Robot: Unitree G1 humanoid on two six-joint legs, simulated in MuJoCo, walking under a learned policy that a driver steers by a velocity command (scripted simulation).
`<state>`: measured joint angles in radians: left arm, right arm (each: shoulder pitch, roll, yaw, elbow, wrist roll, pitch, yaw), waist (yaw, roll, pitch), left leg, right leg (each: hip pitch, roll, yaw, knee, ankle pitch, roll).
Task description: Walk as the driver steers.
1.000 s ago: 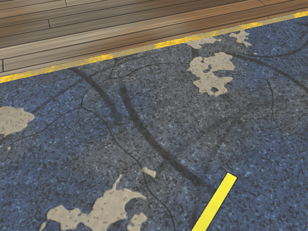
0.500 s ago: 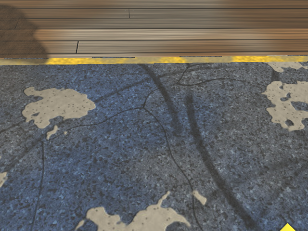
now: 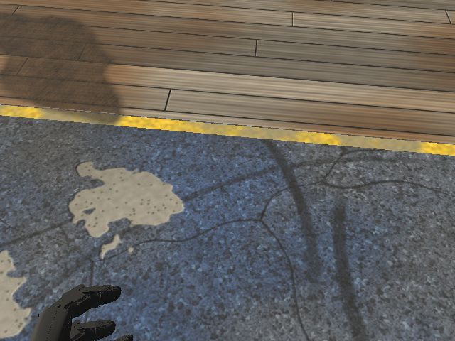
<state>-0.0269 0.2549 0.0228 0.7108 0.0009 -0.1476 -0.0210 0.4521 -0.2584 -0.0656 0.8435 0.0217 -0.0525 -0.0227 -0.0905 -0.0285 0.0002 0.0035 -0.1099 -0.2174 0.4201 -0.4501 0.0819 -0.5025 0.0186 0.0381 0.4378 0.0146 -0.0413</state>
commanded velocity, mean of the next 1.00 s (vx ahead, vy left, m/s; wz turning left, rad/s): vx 0.50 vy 0.00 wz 0.09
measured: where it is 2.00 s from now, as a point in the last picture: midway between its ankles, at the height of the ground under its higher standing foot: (216, 176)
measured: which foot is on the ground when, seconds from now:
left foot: down 0.00-0.02, up 0.04-0.50, down 0.52-1.00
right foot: down 0.00-0.52, up 0.54-1.00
